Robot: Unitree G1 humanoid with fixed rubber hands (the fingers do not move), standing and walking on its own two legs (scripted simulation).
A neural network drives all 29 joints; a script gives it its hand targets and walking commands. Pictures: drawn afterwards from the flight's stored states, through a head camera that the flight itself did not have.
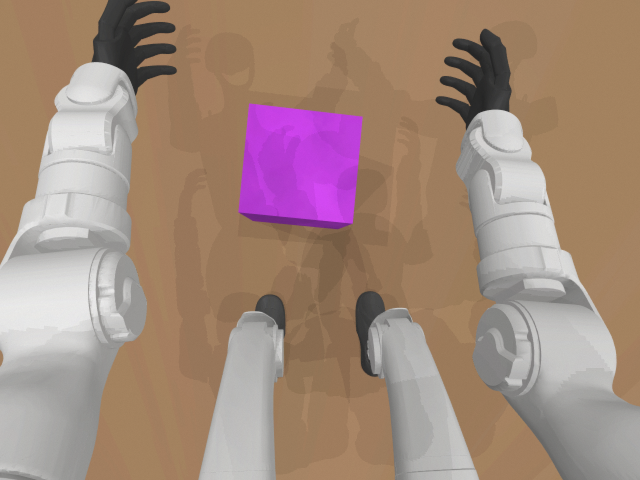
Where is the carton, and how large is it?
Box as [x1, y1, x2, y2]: [238, 103, 362, 228]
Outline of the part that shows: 249,103 238,211 250,219 258,221 330,228 339,228 352,223 362,117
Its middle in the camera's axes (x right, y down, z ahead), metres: -0.04 -0.14 +0.84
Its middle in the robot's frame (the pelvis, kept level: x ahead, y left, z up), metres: +0.50 +0.03 -0.52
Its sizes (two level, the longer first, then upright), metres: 0.210 0.200 0.250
